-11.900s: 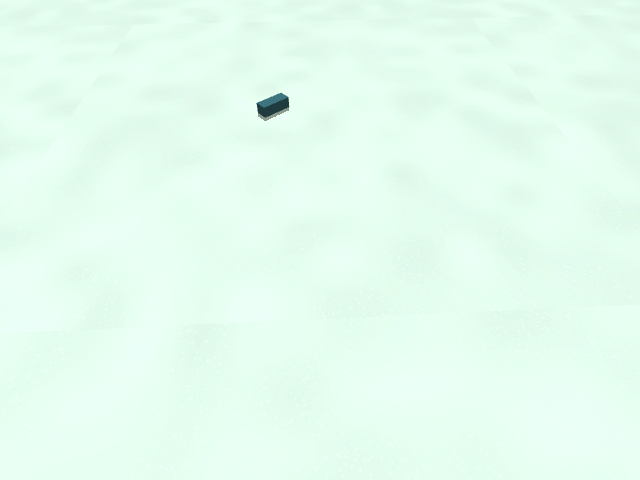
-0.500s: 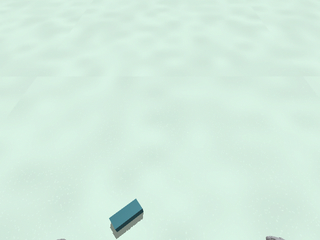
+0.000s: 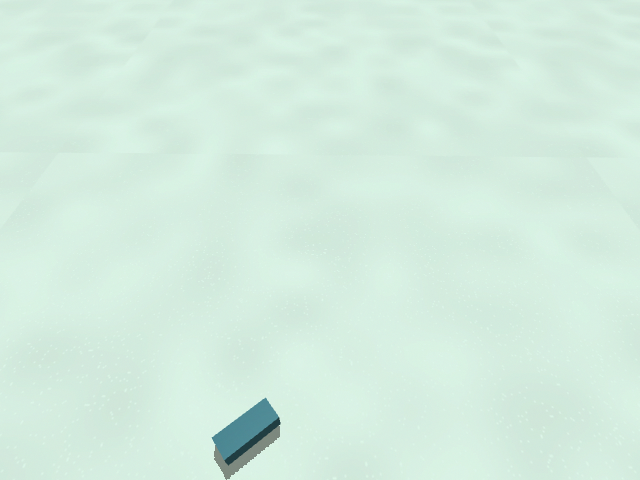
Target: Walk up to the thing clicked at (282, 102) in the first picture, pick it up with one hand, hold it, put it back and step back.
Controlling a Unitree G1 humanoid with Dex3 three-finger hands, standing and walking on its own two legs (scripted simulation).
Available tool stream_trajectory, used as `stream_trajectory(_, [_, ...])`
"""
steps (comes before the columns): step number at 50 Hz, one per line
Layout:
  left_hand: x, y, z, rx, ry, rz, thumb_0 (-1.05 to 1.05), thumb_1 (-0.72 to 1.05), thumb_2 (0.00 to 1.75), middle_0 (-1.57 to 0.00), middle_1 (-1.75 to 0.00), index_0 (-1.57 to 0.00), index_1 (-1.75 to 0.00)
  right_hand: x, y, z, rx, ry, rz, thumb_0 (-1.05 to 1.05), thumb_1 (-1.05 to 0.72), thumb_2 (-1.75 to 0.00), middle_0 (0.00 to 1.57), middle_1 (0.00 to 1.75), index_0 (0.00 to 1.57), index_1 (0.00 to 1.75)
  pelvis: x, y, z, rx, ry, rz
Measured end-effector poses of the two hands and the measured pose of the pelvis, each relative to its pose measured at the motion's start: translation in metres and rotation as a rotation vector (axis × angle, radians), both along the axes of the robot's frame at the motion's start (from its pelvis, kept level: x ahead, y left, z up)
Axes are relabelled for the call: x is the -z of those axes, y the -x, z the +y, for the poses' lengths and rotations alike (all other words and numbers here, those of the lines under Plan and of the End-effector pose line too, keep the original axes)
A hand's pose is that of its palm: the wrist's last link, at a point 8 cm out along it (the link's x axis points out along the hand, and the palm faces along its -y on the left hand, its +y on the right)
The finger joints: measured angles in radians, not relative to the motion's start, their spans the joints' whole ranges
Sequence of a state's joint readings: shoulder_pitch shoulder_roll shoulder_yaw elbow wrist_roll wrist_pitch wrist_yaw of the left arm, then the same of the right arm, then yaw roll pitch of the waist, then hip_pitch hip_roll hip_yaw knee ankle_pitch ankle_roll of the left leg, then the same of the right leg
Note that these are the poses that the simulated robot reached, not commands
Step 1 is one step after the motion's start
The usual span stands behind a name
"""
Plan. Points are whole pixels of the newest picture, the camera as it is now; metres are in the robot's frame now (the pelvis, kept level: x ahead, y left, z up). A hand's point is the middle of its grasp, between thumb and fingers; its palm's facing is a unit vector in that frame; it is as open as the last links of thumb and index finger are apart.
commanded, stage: walk up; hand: left
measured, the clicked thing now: (247, 430) +0.40 +0.23 -0.75
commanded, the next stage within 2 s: stand in 0.16 s
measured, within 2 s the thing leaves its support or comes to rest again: neither
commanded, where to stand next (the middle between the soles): +0.02 +0.00 m, yaw +0 degrees
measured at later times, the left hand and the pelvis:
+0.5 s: hand out of the picture +0.07 +0.26 -0.16, palm faces -0.03 -0.94 -0.34, open 7.4 cm; pelvis +0.00 +0.01 +0.00, yaw +0 degrees
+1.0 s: hand out of the picture +0.07 +0.26 -0.16, palm faces -0.03 -0.94 -0.34, open 7.4 cm; pelvis +0.00 +0.00 +0.00, yaw +0 degrees
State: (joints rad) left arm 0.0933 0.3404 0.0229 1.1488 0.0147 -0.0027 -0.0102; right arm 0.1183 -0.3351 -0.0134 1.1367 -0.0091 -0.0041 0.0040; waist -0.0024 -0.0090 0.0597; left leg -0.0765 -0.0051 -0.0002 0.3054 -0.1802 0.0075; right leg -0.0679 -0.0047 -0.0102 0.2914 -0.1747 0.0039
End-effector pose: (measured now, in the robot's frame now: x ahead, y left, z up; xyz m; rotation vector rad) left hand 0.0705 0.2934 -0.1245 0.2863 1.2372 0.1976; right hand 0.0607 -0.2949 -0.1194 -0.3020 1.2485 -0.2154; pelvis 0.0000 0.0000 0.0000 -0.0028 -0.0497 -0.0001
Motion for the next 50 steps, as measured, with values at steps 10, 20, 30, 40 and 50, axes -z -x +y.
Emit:
stream_trajectory(10, [-0.003, -0.002, 0.009, 0.009, -0.014, -0.007, 0.01, 0.91, 0.9, -0.2, -0.3, -0.2, -0.3, 0.001, -0.002, 0.008, -0.009, -0.006, -0.011, 0.0, -0.9, -0.9, 0.2, 0.3, 0.2, 0.3, 0.0, 0.002, 0.006, -0.001, -0.001, 0.006])
stream_trajectory(20, [-0.003, 0.004, 0.011, 0.019, -0.019, 0.01, 0.01, 0.91, 0.9, -0.2, -0.3, -0.2, -0.3, 0.0, -0.008, 0.007, -0.022, 0.002, -0.019, 0.0, -0.9, -0.9, 0.2, 0.3, 0.2, 0.3, 0.0, -0.001, 0.008, -0.002, -0.004, 0.012])
stream_trajectory(30, [-0.002, 0.006, 0.01, 0.023, -0.017, 0.015, 0.01, 0.91, 0.9, -0.2, -0.3, -0.2, -0.3, -0.002, -0.013, 0.004, -0.029, 0.008, -0.024, 0.0, -0.9, -0.9, 0.2, 0.3, 0.2, 0.3, 0.0, -0.002, 0.007, -0.003, -0.003, 0.014])
stream_trajectory(40, [-0.002, 0.004, 0.008, 0.027, -0.016, 0.013, 0.01, 0.91, 0.9, -0.2, -0.3, -0.2, -0.3, -0.001, -0.014, 0.003, -0.033, 0.007, -0.018, 0.0, -0.9, -0.9, 0.2, 0.3, 0.2, 0.3, 0.0, -0.004, 0.006, -0.005, -0.002, 0.014])
stream_trajectory(50, [-0.004, 0.001, 0.008, 0.029, -0.02, 0.002, 0.0, 0.91, 0.9, -0.2, -0.3, -0.2, -0.3, -0.001, -0.014, 0.003, -0.033, 0.006, -0.022, 0.0, -0.9, -0.9, 0.2, 0.3, 0.2, 0.3, 0.0, -0.003, 0.005, -0.005, -0.002, 0.012])
